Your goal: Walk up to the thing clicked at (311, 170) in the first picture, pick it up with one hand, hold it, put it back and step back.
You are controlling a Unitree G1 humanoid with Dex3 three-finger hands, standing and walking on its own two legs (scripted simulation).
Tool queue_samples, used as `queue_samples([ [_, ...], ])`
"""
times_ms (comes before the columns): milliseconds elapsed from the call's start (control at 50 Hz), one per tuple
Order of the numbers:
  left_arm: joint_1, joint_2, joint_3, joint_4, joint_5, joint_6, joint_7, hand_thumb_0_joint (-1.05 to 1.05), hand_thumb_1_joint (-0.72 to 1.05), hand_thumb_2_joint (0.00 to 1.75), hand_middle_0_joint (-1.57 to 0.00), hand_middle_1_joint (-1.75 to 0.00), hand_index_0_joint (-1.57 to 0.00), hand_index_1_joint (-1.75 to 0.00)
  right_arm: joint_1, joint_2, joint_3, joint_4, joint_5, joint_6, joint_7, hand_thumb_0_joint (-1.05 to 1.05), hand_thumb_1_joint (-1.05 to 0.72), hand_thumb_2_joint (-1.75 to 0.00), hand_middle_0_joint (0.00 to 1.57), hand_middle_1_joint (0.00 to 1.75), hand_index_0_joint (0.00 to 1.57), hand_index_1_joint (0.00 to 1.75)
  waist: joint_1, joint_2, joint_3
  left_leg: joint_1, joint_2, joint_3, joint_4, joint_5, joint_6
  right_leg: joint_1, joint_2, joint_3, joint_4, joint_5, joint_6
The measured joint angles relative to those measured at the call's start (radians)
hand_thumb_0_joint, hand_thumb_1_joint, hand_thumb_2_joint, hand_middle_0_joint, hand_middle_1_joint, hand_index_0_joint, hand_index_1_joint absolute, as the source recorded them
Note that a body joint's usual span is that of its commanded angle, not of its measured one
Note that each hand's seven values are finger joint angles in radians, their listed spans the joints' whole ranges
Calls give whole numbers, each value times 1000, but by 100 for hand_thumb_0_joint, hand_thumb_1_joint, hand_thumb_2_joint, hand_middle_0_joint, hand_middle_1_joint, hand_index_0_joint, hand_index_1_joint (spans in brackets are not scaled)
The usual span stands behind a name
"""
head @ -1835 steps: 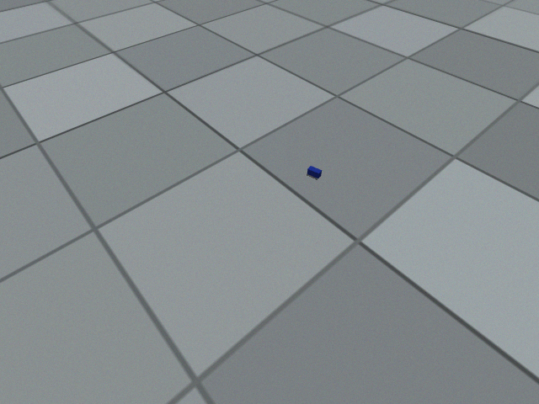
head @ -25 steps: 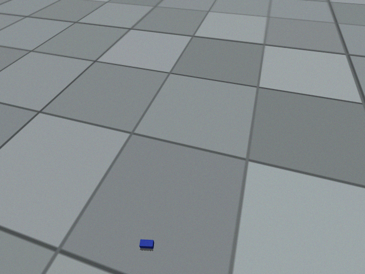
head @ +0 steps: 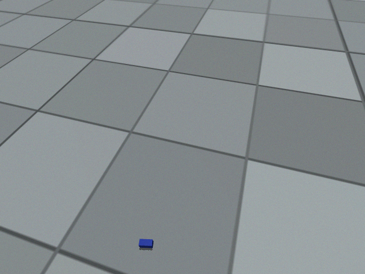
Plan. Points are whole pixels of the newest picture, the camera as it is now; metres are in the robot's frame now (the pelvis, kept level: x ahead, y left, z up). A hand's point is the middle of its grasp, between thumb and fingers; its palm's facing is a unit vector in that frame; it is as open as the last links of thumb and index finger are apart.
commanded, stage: stand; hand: left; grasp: from above
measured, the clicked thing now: (146, 243) +0.42 +0.21 -0.76
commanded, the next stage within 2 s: step back in 0.04 s
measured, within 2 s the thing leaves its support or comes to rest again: neither
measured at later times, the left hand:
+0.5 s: hand out of the picture +0.09 +0.30 -0.19, palm faces -0.06 -0.92 -0.40, open 7.4 cm
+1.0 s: hand out of the picture -0.04 +0.26 -0.15, palm faces -0.08 -0.91 -0.40, open 7.4 cm
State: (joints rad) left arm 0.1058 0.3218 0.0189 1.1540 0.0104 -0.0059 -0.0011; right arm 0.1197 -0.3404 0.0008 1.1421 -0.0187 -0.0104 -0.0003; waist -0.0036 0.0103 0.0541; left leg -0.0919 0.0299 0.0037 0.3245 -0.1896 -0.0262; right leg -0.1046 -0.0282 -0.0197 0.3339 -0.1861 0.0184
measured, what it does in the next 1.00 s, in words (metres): walks backwards: left foot, then right foot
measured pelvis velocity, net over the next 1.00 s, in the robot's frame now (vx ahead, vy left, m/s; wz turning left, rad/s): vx -0.19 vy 0.01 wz -0.08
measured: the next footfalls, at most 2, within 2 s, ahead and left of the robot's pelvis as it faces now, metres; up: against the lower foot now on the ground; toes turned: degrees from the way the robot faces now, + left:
left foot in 0.42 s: -0.04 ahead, +0.14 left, +0.00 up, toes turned -3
right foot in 0.78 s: -0.12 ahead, -0.11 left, +0.00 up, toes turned -2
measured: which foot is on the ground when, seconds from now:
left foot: down 0.00-0.28, up 0.30-0.40, down 0.42-0.78, up 0.80-1.00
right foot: down 0.00-0.42, up 0.44-0.76, down 0.78-1.00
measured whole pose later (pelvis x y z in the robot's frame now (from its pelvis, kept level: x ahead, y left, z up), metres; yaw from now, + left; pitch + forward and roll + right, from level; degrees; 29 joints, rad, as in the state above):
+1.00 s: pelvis -0.19 +0.01 -0.02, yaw -4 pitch -2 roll +1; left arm 0.12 0.33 0.06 0.80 0.03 0.04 0.01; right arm 0.16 -0.42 -0.04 0.88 0.01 0.05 -0.03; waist 0.00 0.02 0.17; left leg -0.42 -0.09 -0.11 1.09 -0.51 -0.02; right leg -0.32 0.00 0.05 0.63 -0.27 -0.01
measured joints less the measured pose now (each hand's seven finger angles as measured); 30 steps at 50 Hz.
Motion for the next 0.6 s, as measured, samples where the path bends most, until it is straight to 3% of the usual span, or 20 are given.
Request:
queue_samples([
  [220, -29, 52, 28, -131, -16, 29, 7, 0, 90, 90, -21, -30, -21, -30, -61, -33, -33, -105, 25, 44, 12, 1, -91, -90, 21, 30, 21, 30, -8, -11, 83, -151, 3, 7, 192, -56, 11, -155, 3, 14, 190, -50, -10],
  [300, -46, 65, 30, -185, -5, 39, 6, 0, 90, 90, -21, -30, -21, -30, -70, -63, -48, -149, 23, 60, 14, 1, -91, -90, 21, 30, 21, 30, -13, -6, 111, -234, -9, -8, 332, -105, 52, -216, -2, 14, 276, -71, -11],
  [360, -54, 71, 30, -218, 13, 47, 6, 0, 90, 90, -21, -30, -21, -30, -56, -72, -61, -178, 20, 68, 22, 1, -91, -90, 20, 30, 21, 30, -13, -28, 117, -270, -58, -21, 511, -268, 76, -260, -23, 36, 326, -77, -5],
  [400, -59, 81, 28, -236, 19, 55, 10, 1, 90, 90, -21, -30, -21, -30, -27, -70, -65, -197, 20, 60, 27, 1, -91, -90, 20, 30, 21, 30, -20, -44, 104, -241, -64, -14, 487, -238, 85, -299, -33, 46, 360, -81, 1],
  [420, -60, 82, 27, -248, 17, 60, 13, 1, 90, 90, -21, -30, -21, -30, -4, -76, -67, -208, 13, 53, 28, 1, -91, -90, 20, 30, 21, 30, -25, -34, 88, -216, -50, -26, 416, -194, 72, -331, -22, 46, 393, -92, -11],
  [440, -73, 89, 30, -256, 15, 64, 17, 1, 90, 90, -21, -30, -21, -30, 9, -70, -71, -208, 3, 45, 24, 1, -91, -90, 20, 30, 21, 30, -28, -44, 92, -221, -54, -28, 416, -222, 53, -360, -7, 81, 449, -165, -22],
  [500, -92, 102, 43, -272, 12, 69, 38, 1, 90, 90, -21, -30, -21, -30, 34, -36, -59, -199, -12, 44, 20, 1, -91, -90, 20, 30, 21, 30, -28, -76, 127, -232, -53, -16, 431, -216, 48, -407, 97, 192, 668, -357, -40],
  [540, -86, 99, 43, -273, 8, 67, 40, 1, 90, 90, -21, -30, -21, -30, 51, -21, -54, -198, -16, 46, 11, 1, -91, -90, 21, 30, 21, 30, -35, -73, 132, -232, -42, -19, 396, -185, 48, -425, 146, 201, 798, -364, -39],
  [600, -58, 86, 44, -285, 7, 61, 30, 0, 90, 90, -20, -30, -21, -30, 66, -14, -50, -214, -17, 43, -4, 1, -90, -90, 21, 30, 21, 30, -35, -58, 142, -230, -23, -8, 347, -143, 52, -408, 157, 179, 866, -346, -22],
])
